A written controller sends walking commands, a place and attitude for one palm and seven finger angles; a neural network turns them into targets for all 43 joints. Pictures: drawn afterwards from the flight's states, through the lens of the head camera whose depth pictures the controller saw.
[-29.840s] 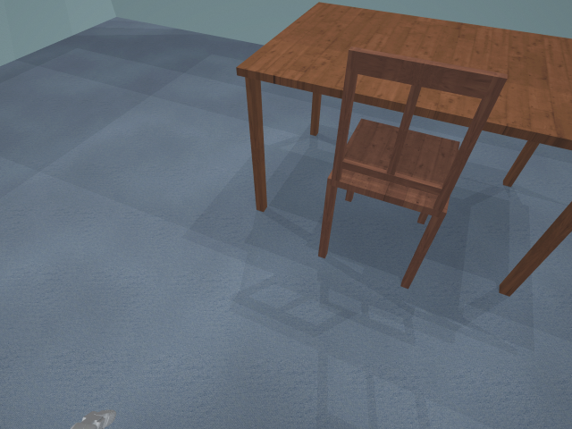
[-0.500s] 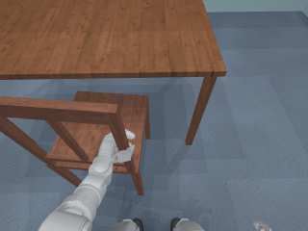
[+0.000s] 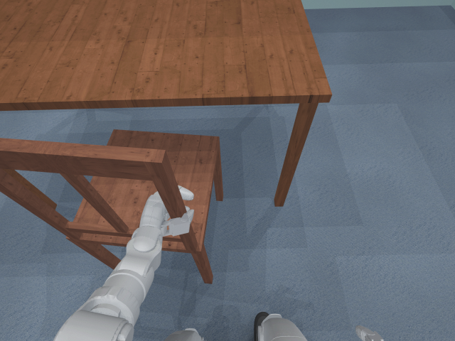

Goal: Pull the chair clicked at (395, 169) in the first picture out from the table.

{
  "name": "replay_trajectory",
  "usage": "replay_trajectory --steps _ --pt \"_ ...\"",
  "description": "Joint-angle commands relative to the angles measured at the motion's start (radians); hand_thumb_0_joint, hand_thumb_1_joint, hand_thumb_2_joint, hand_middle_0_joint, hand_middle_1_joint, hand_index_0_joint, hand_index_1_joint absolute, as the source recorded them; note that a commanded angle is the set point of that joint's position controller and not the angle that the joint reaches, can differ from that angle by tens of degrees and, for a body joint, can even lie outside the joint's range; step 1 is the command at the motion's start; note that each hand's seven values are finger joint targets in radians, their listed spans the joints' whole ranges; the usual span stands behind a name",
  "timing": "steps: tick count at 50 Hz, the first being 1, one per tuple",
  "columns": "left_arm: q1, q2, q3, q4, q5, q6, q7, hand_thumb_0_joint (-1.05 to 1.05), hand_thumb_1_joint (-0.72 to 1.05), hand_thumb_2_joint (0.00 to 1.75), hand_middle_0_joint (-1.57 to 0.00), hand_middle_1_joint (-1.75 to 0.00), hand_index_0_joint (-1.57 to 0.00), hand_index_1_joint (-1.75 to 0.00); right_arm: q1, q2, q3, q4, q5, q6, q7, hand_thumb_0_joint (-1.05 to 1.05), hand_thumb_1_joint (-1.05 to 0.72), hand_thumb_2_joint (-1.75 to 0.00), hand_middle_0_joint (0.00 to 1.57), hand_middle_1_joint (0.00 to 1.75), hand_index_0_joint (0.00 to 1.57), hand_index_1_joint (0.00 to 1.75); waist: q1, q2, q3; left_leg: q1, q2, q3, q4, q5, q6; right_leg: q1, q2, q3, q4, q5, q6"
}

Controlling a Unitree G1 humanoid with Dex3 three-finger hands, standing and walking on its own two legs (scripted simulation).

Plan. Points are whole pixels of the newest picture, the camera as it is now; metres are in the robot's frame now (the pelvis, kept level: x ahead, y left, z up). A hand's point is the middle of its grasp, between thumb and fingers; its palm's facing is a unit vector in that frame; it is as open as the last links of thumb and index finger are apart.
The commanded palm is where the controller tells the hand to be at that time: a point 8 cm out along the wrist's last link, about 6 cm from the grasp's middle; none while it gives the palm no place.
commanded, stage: step backward, pulling the chair out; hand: left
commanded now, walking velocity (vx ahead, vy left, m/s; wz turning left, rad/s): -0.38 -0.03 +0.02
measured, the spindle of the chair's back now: (100, 205) +0.39 +0.28 -0.07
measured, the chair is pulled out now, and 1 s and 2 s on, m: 0.19 0.25 0.33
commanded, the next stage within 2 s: none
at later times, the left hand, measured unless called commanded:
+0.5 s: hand (181, 238) +0.31 +0.09 -0.06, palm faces -0.10 -0.98 -0.16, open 6.1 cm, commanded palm +0.30 +0.15 -0.05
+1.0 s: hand (179, 256) +0.27 +0.10 -0.06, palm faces -0.12 -0.98 -0.17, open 6.1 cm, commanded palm +0.27 +0.15 -0.05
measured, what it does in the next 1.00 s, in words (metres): steps on the spot: left foot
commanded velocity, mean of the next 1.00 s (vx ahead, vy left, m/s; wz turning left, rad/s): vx -0.38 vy -0.02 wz -0.02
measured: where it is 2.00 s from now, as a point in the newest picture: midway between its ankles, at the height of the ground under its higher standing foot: outside the picture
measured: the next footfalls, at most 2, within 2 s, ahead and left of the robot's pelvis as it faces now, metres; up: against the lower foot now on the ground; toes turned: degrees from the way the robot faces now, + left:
left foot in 0.02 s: -0.01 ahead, +0.13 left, +0.00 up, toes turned +1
right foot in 1.44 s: +0.00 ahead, -0.12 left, +0.00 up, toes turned -2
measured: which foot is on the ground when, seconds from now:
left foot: up 0.00-0.00, down 0.02-1.00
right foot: down 0.00-1.00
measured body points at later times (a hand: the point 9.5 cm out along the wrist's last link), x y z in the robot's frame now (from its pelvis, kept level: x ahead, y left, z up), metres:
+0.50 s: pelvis -0.05 +0.00 +0.00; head +0.04 -0.01 +0.44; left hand +0.31 +0.15 -0.05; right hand +0.06 -0.26 -0.13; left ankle -0.05 +0.12 -0.73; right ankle +0.08 -0.11 -0.72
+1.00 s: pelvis -0.08 +0.00 +0.00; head -0.01 -0.01 +0.44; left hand +0.27 +0.15 -0.05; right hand +0.00 -0.25 -0.13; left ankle -0.05 +0.12 -0.72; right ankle +0.01 -0.12 -0.73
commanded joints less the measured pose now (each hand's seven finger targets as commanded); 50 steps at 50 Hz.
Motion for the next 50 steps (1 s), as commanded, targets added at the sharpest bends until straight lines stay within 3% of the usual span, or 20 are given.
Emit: replay_trajectory --steps 1,3,6,9,11,13,15,19,20,21,23,26,30,33,35,37,40,43,46,50 --pt "-0.323 0.179 0.002 -0.211 0.027 -0.023 0.031 0.0 0.9 0.9 -0.5 -1.45 -0.5 -1.45 0.021 -0.153 -0.047 -0.103 0.0 -0.029 -0.019 0.0 -0.9 -0.9 0.2 0.3 0.2 0.3 0.036 0.123 -0.412 0.147 0.186 -0.212 -0.298 0.505 0.06 0.196 -0.058 0.041 0.066 0.151 0.015" --pt "-0.327 0.128 -0.03 -0.198 0.026 -0.004 0.024 0.0 0.9 0.9 -0.5 -1.45 -0.5 -1.45 0.039 -0.135 -0.056 -0.119 0.003 -0.007 -0.011 0.0 -0.9 -0.9 0.2 0.3 0.2 0.3 0.038 0.061 -0.448 0.229 0.241 -0.192 -0.21 0.777 0.071 0.167 -0.017 0.021 0.086 0.144 0.016" --pt "-0.411 0.088 -0.06 -0.291 0.029 -0.015 0.005 0.0 0.9 0.9 -0.5 -1.45 -0.5 -1.45 0.01 -0.094 -0.044 -0.149 -0.017 0.013 -0.006 0.0 -0.9 -0.9 0.2 0.3 0.2 0.3 0.021 0.2 -0.424 0.221 0.256 -0.173 -0.245 0.771 0.078 0.152 -0.018 0.021 0.158 -0.022 0.007" --pt "-0.335 0.122 -0.025 -0.263 0.037 -0.009 0.007 0.0 0.9 0.9 -0.5 -1.45 -0.5 -1.45 0.02 -0.106 -0.057 -0.151 -0.018 0.029 0.003 0.0 -0.9 -0.9 0.2 0.3 0.2 0.3 0.033 0.118 -0.396 0.174 0.234 -0.126 -0.168 0.795 0.053 0.232 -0.036 0.039 0.063 0.188 -0.009" --pt "-0.317 0.153 -0.013 -0.272 0.029 -0.008 0.005 0.0 0.9 0.9 -0.5 -1.45 -0.5 -1.45 0.032 -0.104 -0.066 -0.163 -0.002 0.044 -0.001 0.0 -0.9 -0.9 0.2 0.3 0.2 0.3 0.018 -0.035 -0.461 0.067 0.133 -0.045 -0.067 0.505 -0.01 0.357 -0.152 0.153 -0.006 0.501 -0.054" --pt "-0.26 0.203 0.022 -0.235 0.02 -0.002 0.002 0.0 0.9 0.9 -0.5 -1.45 -0.5 -1.45 0.037 -0.112 -0.077 -0.158 0.005 0.042 -0.002 0.0 -0.9 -0.9 0.2 0.3 0.2 0.3 0.034 -0.166 -0.509 0.013 0.011 -0.035 0.135 -0.053 -0.034 0.411 -0.301 0.295 -0.163 0.538 -0.14" --pt "-0.269 0.197 0.019 -0.234 0.021 0.019 0.002 0.0 0.9 0.9 -0.5 -1.45 -0.5 -1.45 0.005 -0.104 -0.066 -0.16 0.008 0.039 0.004 0.0 -0.9 -0.9 0.2 0.3 0.2 0.3 0.055 -0.129 -0.48 -0.015 0.012 -0.075 0.241 -0.172 -0.018 0.376 -0.355 0.313 -0.228 0.359 -0.155" --pt "-0.237 0.174 0.011 -0.263 0.017 0.043 0.011 0.0 0.9 0.9 -0.5 -1.45 -0.5 -1.45 0.02 -0.104 -0.032 -0.148 0.008 0.058 0.0 0.0 -0.9 -0.9 0.2 0.3 0.2 0.3 0.013 -0.122 -0.498 0.109 0.039 -0.028 -0.194 0.005 -0.007 0.398 -0.238 0.124 -0.156 0.302 -0.066" --pt "-0.238 0.158 -0.014 -0.293 0.01 0.047 0.008 0.0 0.9 0.9 -0.5 -1.45 -0.5 -1.45 0.012 -0.121 -0.034 -0.155 0.006 0.068 -0.006 0.0 -0.9 -0.9 0.2 0.3 0.2 0.3 0.009 -0.056 -0.485 0.141 0.069 -0.053 -0.337 0.133 0.011 0.364 -0.185 0.088 -0.104 0.221 -0.026" --pt "-0.239 0.142 -0.026 -0.324 0.009 0.046 0.005 0.0 0.9 0.9 -0.5 -1.45 -0.5 -1.45 -0.007 -0.147 -0.042 -0.175 -0.002 0.079 -0.012 0.0 -0.9 -0.9 0.2 0.3 0.2 0.3 0.02 0.083 -0.457 0.132 0.159 -0.173 -0.375 0.271 0.057 0.294 -0.087 0.035 -0.02 0.137 0.018" --pt "-0.256 0.121 -0.043 -0.348 0.005 0.055 0.005 0.0 0.9 0.9 -0.5 -1.45 -0.5 -1.45 -0.032 -0.127 -0.044 -0.207 0.001 0.1 -0.016 0.0 -0.9 -0.9 0.2 0.3 0.2 0.3 0.039 0.156 -0.425 0.058 0.247 -0.158 -0.346 0.408 0.096 0.298 -0.021 -0.001 0.11 0.028 0.03" --pt "-0.377 0.091 -0.068 -0.391 0.01 0.042 0.001 0.0 0.9 0.9 -0.5 -1.45 -0.5 -1.45 -0.062 -0.093 -0.03 -0.216 -0.005 0.098 -0.018 0.0 -0.9 -0.9 0.2 0.3 0.2 0.3 0.041 0.157 -0.311 -0.046 0.25 -0.135 -0.352 0.311 0.094 0.27 -0.018 0.014 0.148 -0.102 0.007" --pt "-0.366 0.146 -0.04 -0.301 0.019 0.031 0.007 0.0 0.9 0.9 -0.5 -1.45 -0.5 -1.45 0.001 -0.1 -0.058 -0.165 0.001 0.091 -0.022 0.0 -0.9 -0.9 0.2 0.3 0.2 0.3 0.018 -0.077 -0.415 0.097 0.118 -0.025 -0.137 0.356 -0.001 0.267 -0.147 0.146 -0.049 0.311 -0.032" --pt "-0.331 0.207 0.0 -0.236 0.015 0.013 0.011 0.0 0.9 0.9 -0.5 -1.45 -0.5 -1.45 0.042 -0.11 -0.07 -0.126 0.01 0.078 -0.018 0.0 -0.9 -0.9 0.2 0.3 0.2 0.3 0.022 -0.158 -0.454 0.146 0.019 0.015 -0.013 0.027 -0.015 0.229 -0.245 0.244 -0.26 0.137 -0.076" --pt "-0.333 0.188 -0.013 -0.207 0.02 0.007 0.008 0.0 0.9 0.9 -0.5 -1.45 -0.5 -1.45 0.024 -0.102 -0.059 -0.12 0.013 0.071 -0.011 0.0 -0.9 -0.9 0.2 0.3 0.2 0.3 0.034 -0.154 -0.446 0.123 0.019 -0.005 -0.006 -0.035 -0.007 0.254 -0.268 0.23 -0.292 0.077 -0.079" --pt "-0.334 0.164 -0.018 -0.211 0.022 0.003 0.006 0.0 0.9 0.9 -0.5 -1.45 -0.5 -1.45 0.02 -0.092 -0.039 -0.119 0.011 0.062 -0.013 0.0 -0.9 -0.9 0.2 0.3 0.2 0.3 0.019 -0.132 -0.467 0.163 0.043 -0.005 -0.168 0.056 0.002 0.287 -0.215 0.136 -0.243 0.09 -0.046" --pt "-0.325 0.136 -0.038 -0.261 0.02 -0.008 0.007 0.0 0.9 0.9 -0.5 -1.45 -0.5 -1.45 -0.029 -0.119 -0.042 -0.164 0.006 0.071 -0.026 0.0 -0.9 -0.9 0.2 0.3 0.2 0.3 0.032 0.159 -0.451 0.146 0.201 -0.132 -0.342 0.45 0.056 0.254 -0.024 0.0 0.031 0.069 0.029" --pt "-0.363 0.122 -0.047 -0.32 0.012 -0.009 0.002 0.0 0.9 0.9 -0.5 -1.45 -0.5 -1.45 -0.065 -0.094 -0.035 -0.209 0.003 0.071 -0.021 0.0 -0.9 -0.9 0.2 0.3 0.2 0.3 0.043 0.173 -0.352 -0.028 0.259 -0.145 -0.399 0.236 0.095 0.267 -0.001 0.02 0.125 -0.148 0.006" --pt "-0.344 0.136 -0.026 -0.292 0.019 -0.007 0.005 0.0 0.9 0.9 -0.5 -1.45 -0.5 -1.45 -0.006 -0.097 -0.049 -0.175 -0.003 0.066 -0.019 0.0 -0.9 -0.9 0.2 0.3 0.2 0.3 0.032 0.092 -0.423 0.122 0.248 -0.103 -0.262 0.557 0.079 0.281 -0.013 0.03 0.073 0.085 0.004" --pt "-0.357 0.145 -0.031 -0.264 0.03 -0.02 0.003 0.0 0.9 0.9 -0.5 -1.45 -0.5 -1.45 0.0 -0.1 -0.058 -0.156 -0.009 0.055 -0.012 0.0 -0.9 -0.9 0.2 0.3 0.2 0.3 0.024 0.099 -0.384 0.077 0.206 -0.06 -0.239 0.436 0.029 0.256 -0.057 0.065 0.036 0.169 -0.013"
